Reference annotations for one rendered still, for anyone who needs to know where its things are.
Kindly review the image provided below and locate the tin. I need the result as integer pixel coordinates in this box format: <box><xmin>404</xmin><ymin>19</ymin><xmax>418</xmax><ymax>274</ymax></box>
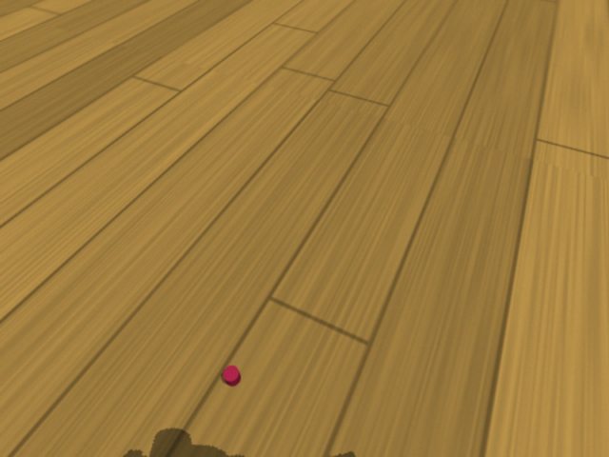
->
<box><xmin>223</xmin><ymin>366</ymin><xmax>241</xmax><ymax>387</ymax></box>

